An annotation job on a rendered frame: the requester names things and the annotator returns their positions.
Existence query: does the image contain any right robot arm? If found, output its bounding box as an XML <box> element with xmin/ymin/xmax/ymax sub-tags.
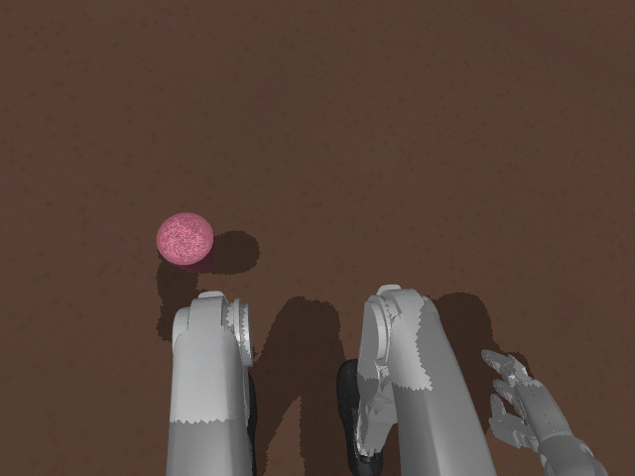
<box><xmin>538</xmin><ymin>435</ymin><xmax>608</xmax><ymax>476</ymax></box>

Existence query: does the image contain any cup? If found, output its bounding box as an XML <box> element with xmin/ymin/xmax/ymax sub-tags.
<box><xmin>157</xmin><ymin>212</ymin><xmax>214</xmax><ymax>273</ymax></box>

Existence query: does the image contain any right robot foot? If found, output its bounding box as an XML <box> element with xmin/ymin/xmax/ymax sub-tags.
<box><xmin>336</xmin><ymin>359</ymin><xmax>383</xmax><ymax>476</ymax></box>

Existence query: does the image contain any right robot hand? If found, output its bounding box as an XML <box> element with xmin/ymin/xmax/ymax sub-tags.
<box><xmin>481</xmin><ymin>350</ymin><xmax>573</xmax><ymax>452</ymax></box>

